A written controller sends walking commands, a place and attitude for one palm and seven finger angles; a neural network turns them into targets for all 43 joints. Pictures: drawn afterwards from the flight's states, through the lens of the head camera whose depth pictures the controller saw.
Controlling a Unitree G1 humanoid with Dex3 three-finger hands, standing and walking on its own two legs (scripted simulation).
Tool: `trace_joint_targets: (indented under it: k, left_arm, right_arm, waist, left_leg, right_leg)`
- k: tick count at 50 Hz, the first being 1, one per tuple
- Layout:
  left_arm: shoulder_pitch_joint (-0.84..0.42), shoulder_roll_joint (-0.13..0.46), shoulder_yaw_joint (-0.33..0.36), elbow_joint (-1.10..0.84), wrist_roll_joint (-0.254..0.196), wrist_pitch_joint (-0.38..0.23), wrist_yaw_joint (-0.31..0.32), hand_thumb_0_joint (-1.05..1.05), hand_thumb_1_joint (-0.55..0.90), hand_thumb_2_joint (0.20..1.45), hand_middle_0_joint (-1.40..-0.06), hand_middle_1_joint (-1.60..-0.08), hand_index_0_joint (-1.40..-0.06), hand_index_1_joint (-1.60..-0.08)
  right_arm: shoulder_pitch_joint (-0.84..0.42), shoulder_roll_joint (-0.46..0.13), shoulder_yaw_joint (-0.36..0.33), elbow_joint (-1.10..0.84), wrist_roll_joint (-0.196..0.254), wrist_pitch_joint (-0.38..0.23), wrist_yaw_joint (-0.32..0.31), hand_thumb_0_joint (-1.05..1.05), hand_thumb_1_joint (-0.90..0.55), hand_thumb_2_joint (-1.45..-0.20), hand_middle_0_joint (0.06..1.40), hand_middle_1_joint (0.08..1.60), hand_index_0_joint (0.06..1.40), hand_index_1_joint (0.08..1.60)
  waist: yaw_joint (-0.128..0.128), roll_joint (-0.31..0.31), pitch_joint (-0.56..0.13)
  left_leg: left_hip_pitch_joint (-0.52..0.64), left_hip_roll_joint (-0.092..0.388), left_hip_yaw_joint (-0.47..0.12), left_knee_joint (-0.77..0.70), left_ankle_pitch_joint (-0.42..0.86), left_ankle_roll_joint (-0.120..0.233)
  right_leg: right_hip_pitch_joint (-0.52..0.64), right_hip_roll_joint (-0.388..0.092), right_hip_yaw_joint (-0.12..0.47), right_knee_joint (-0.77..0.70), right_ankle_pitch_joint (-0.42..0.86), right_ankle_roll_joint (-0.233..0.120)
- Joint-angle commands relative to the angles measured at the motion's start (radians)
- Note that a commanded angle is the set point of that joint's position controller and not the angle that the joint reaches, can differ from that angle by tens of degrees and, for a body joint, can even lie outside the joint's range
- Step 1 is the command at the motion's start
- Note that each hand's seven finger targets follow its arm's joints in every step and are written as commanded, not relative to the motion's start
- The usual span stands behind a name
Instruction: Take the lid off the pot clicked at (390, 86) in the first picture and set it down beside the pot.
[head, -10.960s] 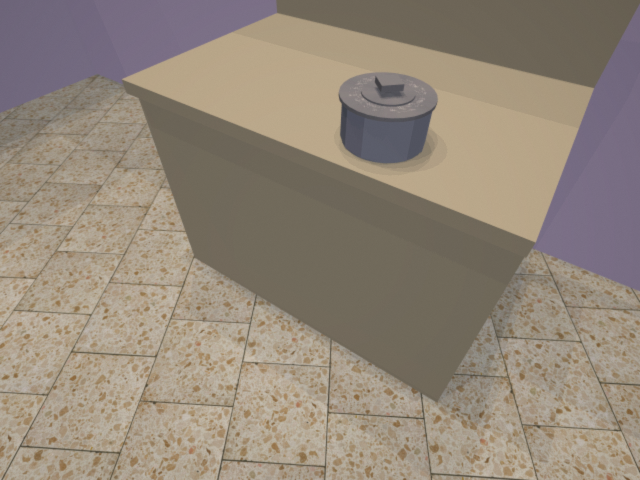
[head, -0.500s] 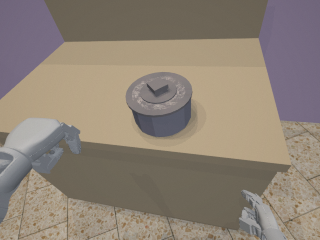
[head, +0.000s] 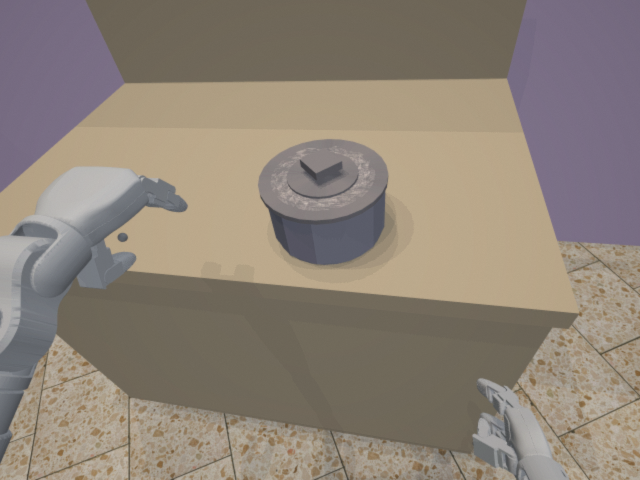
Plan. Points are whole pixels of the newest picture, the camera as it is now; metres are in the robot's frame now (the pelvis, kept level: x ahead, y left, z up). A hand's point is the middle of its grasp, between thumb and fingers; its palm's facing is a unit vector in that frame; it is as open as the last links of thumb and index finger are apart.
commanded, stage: move the open hand above the knob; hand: left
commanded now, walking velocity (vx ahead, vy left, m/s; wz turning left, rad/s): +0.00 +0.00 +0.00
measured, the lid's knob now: (321, 163) +0.52 +0.06 +0.14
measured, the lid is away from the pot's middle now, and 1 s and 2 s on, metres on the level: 0.00 0.00 0.00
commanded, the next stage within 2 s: none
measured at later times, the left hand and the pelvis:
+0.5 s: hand (177, 196) +0.36 +0.20 +0.20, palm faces -0.09 +0.01 -1.00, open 9.8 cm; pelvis +0.01 -0.01 +0.00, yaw +0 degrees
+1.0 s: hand (231, 172) +0.41 +0.15 +0.20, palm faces -0.12 -0.01 -0.99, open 9.8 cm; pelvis +0.02 -0.02 +0.00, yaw +0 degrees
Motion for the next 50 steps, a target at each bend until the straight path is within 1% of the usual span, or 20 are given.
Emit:
trace_joint_targets:
  k: [1, 4, 7, 9, 12, 15, 18, 21, 22, 25, 28, 30, 32, 33, 36, 39, 42, 45, 48, 50]
  left_arm:
    - [-0.371, 0.281, 0.178, -0.108, 0.015, 0.017, 0.034, 0.0, -0.313, 1.547, -0.869, -0.081, -0.869, -0.081]
    - [-0.425, 0.284, 0.171, -0.105, 0.018, 0.02, 0.021, 0.0, -0.315, 1.555, -0.87, -0.081, -0.87, -0.081]
    - [-0.426, 0.215, 0.115, -0.084, 0.021, 0.029, 0.02, 0.0, -0.315, 1.555, -0.87, -0.081, -0.87, -0.081]
    - [-0.492, 0.222, 0.097, -0.085, 0.031, 0.036, 0.011, 0.0, -0.315, 1.555, -0.87, -0.081, -0.87, -0.081]
    - [-0.508, 0.256, 0.133, -0.109, 0.036, 0.041, 0.02, 0.0, -0.315, 1.555, -0.87, -0.081, -0.87, -0.081]
    - [-0.58, 0.235, 0.095, -0.051, 0.051, 0.064, 0.012, 0.0, -0.315, 1.555, -0.87, -0.081, -0.87, -0.081]
    - [-0.564, 0.207, 0.077, -0.093, 0.052, 0.075, 0.007, 0.0, -0.315, 1.555, -0.87, -0.081, -0.87, -0.081]
    - [-0.544, 0.184, 0.064, -0.019, 0.059, 0.105, 0.007, 0.0, -0.315, 1.555, -0.87, -0.081, -0.87, -0.081]
    - [-0.514, 0.206, 0.102, -0.003, 0.053, 0.105, 0.012, 0.0, -0.315, 1.555, -0.87, -0.081, -0.87, -0.081]
    - [-0.622, 0.163, 0.028, -0.075, 0.059, 0.111, 0.003, 0.0, -0.315, 1.555, -0.87, -0.081, -0.87, -0.081]
    - [-0.644, 0.177, 0.036, -0.07, 0.068, 0.123, 0.003, 0.0, -0.315, 1.555, -0.87, -0.081, -0.87, -0.081]
    - [-0.647, 0.156, 0.02, 0.003, 0.072, 0.14, 0.005, 0.0, -0.315, 1.555, -0.87, -0.081, -0.87, -0.081]
    - [-0.635, 0.2, 0.07, 0.001, 0.065, 0.137, 0.012, 0.0, -0.315, 1.555, -0.87, -0.081, -0.87, -0.081]
    - [-0.68, 0.164, 0.017, -0.047, 0.075, 0.138, 0.002, 0.0, -0.315, 1.555, -0.87, -0.081, -0.87, -0.081]
    - [-0.702, 0.087, -0.051, -0.011, 0.072, 0.156, -0.003, 0.0, -0.315, 1.555, -0.87, -0.081, -0.87, -0.081]
    - [-0.727, 0.131, -0.019, 0.02, 0.084, 0.164, -0.002, 0.0, -0.315, 1.555, -0.87, -0.081, -0.87, -0.081]
    - [-0.77, 0.119, -0.029, 0.008, 0.07, 0.16, 0.006, 0.0, -0.315, 1.555, -0.87, -0.081, -0.87, -0.081]
    - [-0.819, 0.099, -0.061, 0.112, 0.098, 0.183, 0.002, 0.0, -0.315, 1.555, -0.87, -0.081, -0.87, -0.081]
    - [-0.87, 0.079, -0.083, 0.08, 0.096, 0.178, 0.002, 0.0, -0.315, 1.555, -0.87, -0.081, -0.87, -0.081]
    - [-0.872, 0.043, -0.108, 0.124, 0.101, 0.189, 0.004, 0.0, -0.315, 1.555, -0.87, -0.081, -0.87, -0.081]
  right_arm:
    - [-0.167, -0.105, -0.043, -0.171, -0.001, -0.055, -0.007, 0.0, -0.9, -0.9, 0.2, 0.3, 0.2, 0.3]
    - [-0.164, -0.104, -0.042, -0.176, 0.003, -0.053, -0.004, 0.0, -0.9, -0.9, 0.2, 0.3, 0.2, 0.3]
    - [-0.162, -0.103, -0.041, -0.181, 0.01, -0.063, 0.001, 0.0, -0.9, -0.9, 0.2, 0.3, 0.2, 0.3]
    - [-0.163, -0.102, -0.042, -0.173, 0.008, -0.054, -0.001, 0.0, -0.9, -0.9, 0.2, 0.3, 0.2, 0.3]
    - [-0.161, -0.109, -0.042, -0.176, 0.005, -0.063, 0.004, 0.0, -0.9, -0.9, 0.2, 0.3, 0.2, 0.3]
    - [-0.167, -0.104, -0.039, -0.159, 0.001, -0.047, 0.002, 0.0, -0.9, -0.9, 0.2, 0.3, 0.2, 0.3]
    - [-0.161, -0.095, -0.039, -0.168, -0.002, -0.045, 0.019, 0.0, -0.9, -0.9, 0.2, 0.3, 0.2, 0.3]
    - [-0.157, -0.105, -0.041, -0.161, 0.005, -0.024, 0.024, 0.0, -0.9, -0.9, 0.2, 0.3, 0.2, 0.3]
    - [-0.149, -0.116, -0.043, -0.166, 0.007, -0.027, 0.027, 0.0, -0.9, -0.9, 0.2, 0.3, 0.2, 0.3]
    - [-0.182, -0.099, -0.036, -0.177, 0.008, -0.015, 0.028, 0.0, -0.9, -0.9, 0.2, 0.3, 0.2, 0.3]
    - [-0.169, -0.096, -0.034, -0.172, 0.006, -0.014, 0.031, 0.0, -0.9, -0.9, 0.2, 0.3, 0.2, 0.3]
    - [-0.164, -0.101, -0.038, -0.159, 0.008, -0.006, 0.027, 0.0, -0.9, -0.9, 0.2, 0.3, 0.2, 0.3]
    - [-0.158, -0.113, -0.043, -0.167, 0.013, -0.007, 0.03, 0.0, -0.9, -0.9, 0.2, 0.3, 0.2, 0.3]
    - [-0.174, -0.096, -0.034, -0.175, 0.008, -0.003, 0.032, 0.0, -0.9, -0.9, 0.2, 0.3, 0.2, 0.3]
    - [-0.182, -0.09, -0.036, -0.17, 0.014, 0.0, 0.034, 0.0, -0.9, -0.9, 0.2, 0.3, 0.2, 0.3]
    - [-0.174, -0.096, -0.038, -0.165, 0.015, 0.007, 0.032, 0.0, -0.9, -0.9, 0.2, 0.3, 0.2, 0.3]
    - [-0.177, -0.1, -0.039, -0.166, 0.02, 0.0, 0.033, 0.0, -0.9, -0.9, 0.2, 0.3, 0.2, 0.3]
    - [-0.166, -0.096, -0.036, -0.144, 0.016, 0.013, 0.028, 0.0, -0.9, -0.9, 0.2, 0.3, 0.2, 0.3]
    - [-0.172, -0.088, -0.034, -0.148, 0.015, 0.009, 0.033, 0.0, -0.9, -0.9, 0.2, 0.3, 0.2, 0.3]
    - [-0.173, -0.086, -0.036, -0.145, 0.016, 0.01, 0.033, 0.0, -0.9, -0.9, 0.2, 0.3, 0.2, 0.3]
  waist:
    - [-0.002, -0.036, -0.211]
    - [-0.006, -0.059, -0.231]
    - [-0.022, -0.038, -0.246]
    - [-0.019, -0.076, -0.247]
    - [-0.021, -0.034, -0.302]
    - [-0.017, -0.051, -0.27]
    - [-0.01, -0.045, -0.357]
    - [-0.016, -0.108, -0.269]
    - [-0.021, -0.124, -0.28]
    - [-0.023, -0.08, -0.302]
    - [-0.021, -0.081, -0.364]
    - [-0.028, -0.111, -0.296]
    - [-0.025, -0.12, -0.33]
    - [-0.02, -0.092, -0.378]
    - [-0.035, -0.094, -0.317]
    - [-0.035, -0.133, -0.318]
    - [-0.045, -0.085, -0.349]
    - [-0.043, -0.147, -0.313]
    - [-0.044, -0.117, -0.383]
    - [-0.047, -0.127, -0.352]
  left_leg:
    - [0.101, 0.021, -0.081, -0.104, -0.033, -0.017]
    - [0.111, 0.024, -0.087, -0.101, -0.028, -0.016]
    - [0.143, 0.015, -0.083, -0.067, 0.004, -0.013]
    - [0.125, 0.019, -0.081, -0.091, -0.026, -0.014]
    - [0.168, 0.009, -0.08, -0.049, 0.068, -0.01]
    - [0.134, 0.012, -0.076, -0.074, 0.061, -0.014]
    - [0.172, 0.005, -0.074, -0.056, 0.155, -0.012]
    - [0.123, 0.008, -0.058, -0.061, 0.113, -0.013]
    - [0.134, 0.006, -0.056, -0.034, 0.14, -0.01]
    - [0.133, 0.001, -0.049, -0.05, 0.134, -0.01]
    - [0.158, -0.002, -0.049, -0.039, 0.178, -0.009]
    - [0.131, 0.0, -0.046, -0.042, 0.14, -0.009]
    - [0.142, -0.004, -0.046, -0.019, 0.167, -0.004]
    - [0.146, -0.01, -0.039, -0.032, 0.181, -0.004]
    - [0.145, -0.008, -0.04, -0.034, 0.151, -0.006]
    - [0.128, -0.009, -0.032, -0.028, 0.143, -0.003]
    - [0.16, -0.009, -0.043, -0.012, 0.16, -0.003]
    - [0.118, -0.01, -0.034, -0.035, 0.117, -0.004]
    - [0.15, -0.014, -0.035, -0.026, 0.151, -0.001]
    - [0.141, -0.012, -0.036, -0.027, 0.148, -0.002]
  right_leg:
    - [-0.012, 0.05, -0.008, -0.074, -0.058, -0.034]
    - [-0.007, 0.048, -0.009, -0.07, -0.052, -0.033]
    - [-0.025, 0.056, -0.001, -0.059, -0.024, -0.042]
    - [-0.012, 0.048, -0.008, -0.069, -0.042, -0.034]
    - [0.006, 0.053, 0.003, -0.05, 0.024, -0.047]
    - [0.006, 0.047, -0.007, -0.054, 0.023, -0.043]
    - [0.048, 0.045, -0.002, -0.04, 0.104, -0.048]
    - [0.018, 0.044, -0.006, -0.05, 0.086, -0.043]
    - [0.023, 0.049, 0.001, -0.043, 0.117, -0.049]
    - [0.036, 0.04, -0.002, -0.04, 0.116, -0.043]
    - [0.063, 0.043, 0.002, -0.028, 0.154, -0.045]
    - [0.03, 0.041, 0.001, -0.038, 0.133, -0.043]
    - [0.054, 0.04, 0.012, -0.03, 0.17, -0.048]
    - [0.086, 0.035, 0.014, -0.025, 0.185, -0.045]
    - [0.034, 0.036, 0.006, -0.031, 0.157, -0.042]
    - [0.049, 0.033, 0.013, -0.032, 0.171, -0.04]
    - [0.044, 0.036, 0.015, -0.019, 0.175, -0.049]
    - [0.041, 0.035, 0.011, -0.031, 0.149, -0.041]
    - [0.069, 0.034, 0.016, -0.017, 0.181, -0.045]
    - [0.048, 0.035, 0.011, -0.016, 0.178, -0.046]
